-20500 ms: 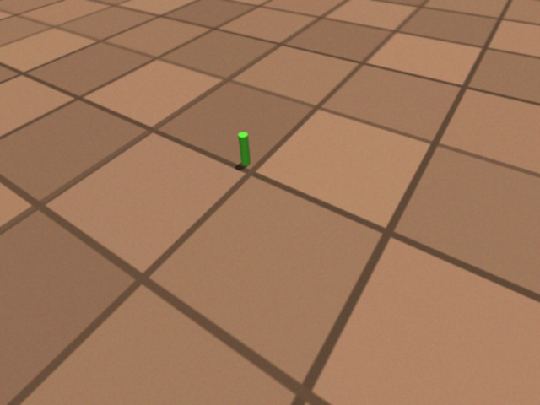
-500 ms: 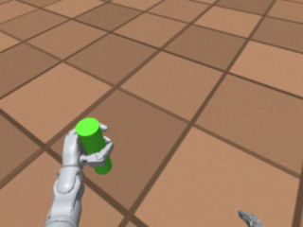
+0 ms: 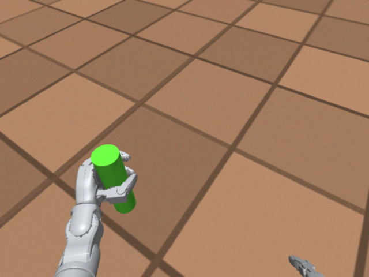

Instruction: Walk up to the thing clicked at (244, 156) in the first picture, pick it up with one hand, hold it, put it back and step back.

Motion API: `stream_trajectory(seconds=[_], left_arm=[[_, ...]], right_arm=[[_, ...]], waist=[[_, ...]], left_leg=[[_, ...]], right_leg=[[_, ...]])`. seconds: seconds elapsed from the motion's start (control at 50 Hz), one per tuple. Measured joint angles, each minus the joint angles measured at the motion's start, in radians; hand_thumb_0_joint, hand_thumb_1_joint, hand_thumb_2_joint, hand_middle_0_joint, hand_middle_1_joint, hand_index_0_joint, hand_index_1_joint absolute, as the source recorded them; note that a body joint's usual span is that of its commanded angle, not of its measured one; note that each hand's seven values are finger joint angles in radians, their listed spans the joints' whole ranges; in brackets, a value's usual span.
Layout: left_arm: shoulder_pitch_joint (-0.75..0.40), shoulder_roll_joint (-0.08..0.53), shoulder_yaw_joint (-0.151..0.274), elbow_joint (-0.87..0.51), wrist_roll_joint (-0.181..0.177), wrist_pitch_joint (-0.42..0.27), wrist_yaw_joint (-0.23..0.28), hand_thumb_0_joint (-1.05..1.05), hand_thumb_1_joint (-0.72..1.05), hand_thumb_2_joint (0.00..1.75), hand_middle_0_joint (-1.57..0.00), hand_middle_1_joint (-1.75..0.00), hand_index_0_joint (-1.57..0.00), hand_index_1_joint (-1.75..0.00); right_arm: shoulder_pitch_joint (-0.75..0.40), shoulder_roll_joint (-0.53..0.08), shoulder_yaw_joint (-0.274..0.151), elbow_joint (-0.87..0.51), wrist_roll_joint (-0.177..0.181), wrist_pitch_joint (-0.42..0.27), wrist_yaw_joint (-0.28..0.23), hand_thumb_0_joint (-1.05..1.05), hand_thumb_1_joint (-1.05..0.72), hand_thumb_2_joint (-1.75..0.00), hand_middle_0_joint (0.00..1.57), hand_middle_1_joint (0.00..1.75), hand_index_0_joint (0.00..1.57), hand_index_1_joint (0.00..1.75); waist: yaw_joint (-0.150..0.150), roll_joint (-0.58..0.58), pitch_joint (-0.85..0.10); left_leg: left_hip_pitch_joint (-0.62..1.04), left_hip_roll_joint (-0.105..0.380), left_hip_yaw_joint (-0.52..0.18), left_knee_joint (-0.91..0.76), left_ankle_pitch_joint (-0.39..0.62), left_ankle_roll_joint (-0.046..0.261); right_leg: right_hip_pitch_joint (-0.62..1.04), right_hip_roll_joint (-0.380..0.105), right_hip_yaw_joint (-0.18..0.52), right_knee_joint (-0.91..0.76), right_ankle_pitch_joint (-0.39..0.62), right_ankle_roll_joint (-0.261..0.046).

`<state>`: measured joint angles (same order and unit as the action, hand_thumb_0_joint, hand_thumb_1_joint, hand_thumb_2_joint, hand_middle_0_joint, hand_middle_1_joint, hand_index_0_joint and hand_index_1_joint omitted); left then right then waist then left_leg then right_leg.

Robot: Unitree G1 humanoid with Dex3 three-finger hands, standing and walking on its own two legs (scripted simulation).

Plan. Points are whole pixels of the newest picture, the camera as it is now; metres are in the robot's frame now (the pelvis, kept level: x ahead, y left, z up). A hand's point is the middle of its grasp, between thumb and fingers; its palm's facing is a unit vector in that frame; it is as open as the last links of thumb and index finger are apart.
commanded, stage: crouch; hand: left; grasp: from the side
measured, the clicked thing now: (116, 182) +0.33 +0.18 +0.02
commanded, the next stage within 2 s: lower in 1.66 s
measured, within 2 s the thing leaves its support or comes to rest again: neither
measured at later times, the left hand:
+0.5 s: hand (133, 204) +0.37 +0.18 -0.18, palm faces +0.12 -0.99 -0.04, open 7.1 cm
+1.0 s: hand (140, 222) +0.39 +0.20 -0.39, palm faces +0.16 -0.99 -0.05, open 7.1 cm
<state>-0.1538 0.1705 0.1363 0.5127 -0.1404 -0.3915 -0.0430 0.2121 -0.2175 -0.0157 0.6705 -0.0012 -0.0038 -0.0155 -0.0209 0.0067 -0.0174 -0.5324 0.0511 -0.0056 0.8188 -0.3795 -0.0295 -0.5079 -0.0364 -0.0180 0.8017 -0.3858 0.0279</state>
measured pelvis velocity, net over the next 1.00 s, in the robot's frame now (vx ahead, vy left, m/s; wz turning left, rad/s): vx -0.08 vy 0.00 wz -0.06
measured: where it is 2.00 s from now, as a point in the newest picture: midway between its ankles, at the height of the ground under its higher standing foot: outside the picture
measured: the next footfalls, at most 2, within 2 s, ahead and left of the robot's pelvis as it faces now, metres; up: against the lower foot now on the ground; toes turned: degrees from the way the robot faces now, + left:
none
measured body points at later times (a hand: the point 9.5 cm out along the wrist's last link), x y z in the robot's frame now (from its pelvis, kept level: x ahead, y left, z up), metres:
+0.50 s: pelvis -0.03 +0.00 -0.16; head +0.12 +0.02 +0.26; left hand +0.35 +0.23 -0.17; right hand +0.10 -0.26 -0.28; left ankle +0.02 +0.14 -0.70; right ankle +0.01 -0.14 -0.70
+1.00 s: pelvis -0.08 +0.00 -0.35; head +0.12 +0.04 +0.05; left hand +0.37 +0.25 -0.38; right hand +0.00 -0.27 -0.47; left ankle +0.02 +0.14 -0.70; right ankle +0.01 -0.14 -0.70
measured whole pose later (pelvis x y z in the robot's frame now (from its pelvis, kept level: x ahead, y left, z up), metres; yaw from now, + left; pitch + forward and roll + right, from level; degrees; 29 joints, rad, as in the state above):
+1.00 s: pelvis -0.08 +0.00 -0.35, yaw -3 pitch +31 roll -4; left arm -0.71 0.41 0.47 1.14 -0.03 -0.79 -0.09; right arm 0.10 -0.26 0.03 0.74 -0.13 0.01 0.10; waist -0.15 -0.03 -0.10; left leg -2.10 0.03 -0.13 2.20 -0.65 -0.05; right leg -2.05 -0.01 -0.02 2.17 -0.66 0.03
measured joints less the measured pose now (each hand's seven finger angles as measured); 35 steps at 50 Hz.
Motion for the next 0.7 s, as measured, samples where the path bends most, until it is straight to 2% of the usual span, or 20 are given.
stream_trajectory(seconds=[0.1,0.2,0.32,0.4,0.5,0.62,0.7], left_arm=[[-0.028,-0.002,0.021,0.069,0.013,-0.053,0.005,0.05,0.00,1.07,-0.90,-1.07,-0.87,-1.07],[-0.070,0.004,0.046,0.165,0.018,-0.138,-0.007,0.05,0.00,1.07,-0.90,-1.07,-0.87,-1.07],[-0.152,0.030,0.078,0.289,0.025,-0.277,-0.031,0.05,-0.01,1.07,-0.90,-1.07,-0.87,-1.06],[-0.216,0.050,0.105,0.345,0.027,-0.340,-0.033,0.05,-0.01,1.07,-0.90,-1.06,-0.87,-1.06],[-0.281,0.075,0.152,0.399,0.037,-0.371,-0.037,0.05,-0.01,1.07,-0.90,-1.06,-0.88,-1.06],[-0.348,0.094,0.197,0.438,0.032,-0.377,-0.036,0.05,-0.01,1.07,-0.91,-1.06,-0.88,-1.05],[-0.407,0.122,0.218,0.501,0.056,-0.386,-0.045,0.05,-0.01,1.08,-0.91,-1.06,-0.88,-1.06]], right_arm=[[-0.015,0.001,-0.007,-0.003,-0.011,-0.008,0.015,0.01,-0.89,-0.90,0.20,0.30,0.20,0.30],[-0.025,-0.007,-0.018,0.000,-0.028,-0.021,0.032,0.01,-0.89,-0.90,0.20,0.30,0.20,0.30],[-0.032,-0.025,-0.023,0.010,-0.050,-0.036,0.049,0.01,-0.89,-0.90,0.20,0.30,0.20,0.30],[-0.045,-0.035,-0.020,0.011,-0.062,-0.032,0.060,0.01,-0.90,-0.90,0.20,0.30,0.20,0.30],[-0.069,-0.034,-0.008,0.012,-0.076,-0.016,0.072,0.01,-0.90,-0.90,0.20,0.30,0.20,0.30],[-0.099,-0.025,0.001,0.022,-0.091,-0.003,0.088,0.01,-0.91,-0.91,0.20,0.30,0.20,0.30],[-0.116,-0.019,0.011,0.037,-0.100,0.001,0.097,0.01,-0.91,-0.91,0.20,0.30,0.20,0.30]], waist=[[-0.006,-0.010,0.004],[-0.016,-0.017,-0.020],[-0.037,-0.023,-0.093],[-0.047,-0.020,-0.132],[-0.056,-0.010,-0.167],[-0.051,-0.001,-0.169],[-0.056,-0.006,-0.162]], left_leg=[[-0.082,0.000,-0.005,0.053,-0.012,-0.001],[-0.236,0.001,-0.016,0.168,-0.047,-0.002],[-0.520,0.002,-0.036,0.406,-0.129,-0.008],[-0.721,0.005,-0.047,0.588,-0.190,-0.010],[-0.937,0.005,-0.056,0.778,-0.246,-0.007],[-1.137,0.000,-0.066,0.954,-0.277,-0.006],[-1.251,-0.003,-0.076,1.054,-0.282,-0.009]], right_leg=[[-0.081,0.000,-0.002,0.054,-0.014,-0.002],[-0.231,0.000,-0.005,0.167,-0.051,-0.003],[-0.509,0.001,-0.009,0.400,-0.133,-0.002],[-0.707,0.005,-0.007,0.577,-0.192,0.000],[-0.922,0.008,-0.001,0.766,-0.247,0.001],[-1.121,0.009,0.005,0.942,-0.280,0.003],[-1.235,0.012,0.007,1.044,-0.287,0.003]])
